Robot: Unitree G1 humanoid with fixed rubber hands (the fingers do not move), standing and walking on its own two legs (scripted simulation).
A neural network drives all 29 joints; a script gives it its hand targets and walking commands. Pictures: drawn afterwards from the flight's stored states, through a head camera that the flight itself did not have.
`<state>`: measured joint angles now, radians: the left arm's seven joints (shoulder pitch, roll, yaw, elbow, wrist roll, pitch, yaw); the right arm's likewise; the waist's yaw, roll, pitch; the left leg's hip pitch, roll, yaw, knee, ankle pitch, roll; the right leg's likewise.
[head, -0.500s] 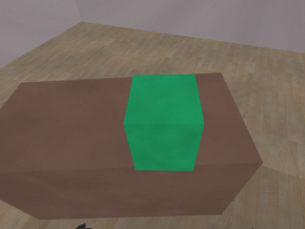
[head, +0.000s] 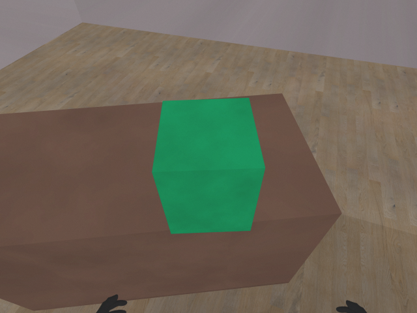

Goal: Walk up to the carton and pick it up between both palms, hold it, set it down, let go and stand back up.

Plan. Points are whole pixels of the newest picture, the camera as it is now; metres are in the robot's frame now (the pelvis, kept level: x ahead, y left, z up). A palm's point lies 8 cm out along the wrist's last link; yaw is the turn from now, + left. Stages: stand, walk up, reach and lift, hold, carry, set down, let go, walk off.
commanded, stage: walk up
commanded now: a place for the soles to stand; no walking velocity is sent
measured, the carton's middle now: (208, 168) +0.44 +0.03 +0.01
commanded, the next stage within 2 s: reach and lift in 1.46 s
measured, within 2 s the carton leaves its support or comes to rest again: neither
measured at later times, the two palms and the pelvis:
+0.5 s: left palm out of the picture +0.11 +0.25 -0.10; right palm out of the picture +0.06 -0.27 -0.09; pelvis +0.00 +0.00 +0.00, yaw -4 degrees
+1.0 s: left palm out of the picture +0.11 +0.25 -0.09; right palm out of the picture +0.06 -0.27 -0.10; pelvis -0.01 -0.01 +0.00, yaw -1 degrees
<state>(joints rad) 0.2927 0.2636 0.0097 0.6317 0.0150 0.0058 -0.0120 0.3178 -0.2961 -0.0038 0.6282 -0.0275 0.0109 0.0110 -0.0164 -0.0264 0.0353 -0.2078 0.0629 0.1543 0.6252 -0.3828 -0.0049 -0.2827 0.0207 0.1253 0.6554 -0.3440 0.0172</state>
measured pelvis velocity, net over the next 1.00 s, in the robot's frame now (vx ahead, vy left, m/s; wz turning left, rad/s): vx -0.01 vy -0.01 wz -0.02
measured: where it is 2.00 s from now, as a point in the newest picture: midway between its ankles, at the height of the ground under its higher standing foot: outside the picture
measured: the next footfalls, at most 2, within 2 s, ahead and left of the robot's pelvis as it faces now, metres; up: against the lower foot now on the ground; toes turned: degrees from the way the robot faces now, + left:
none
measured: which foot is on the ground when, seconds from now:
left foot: down 0.00-1.00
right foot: down 0.00-1.00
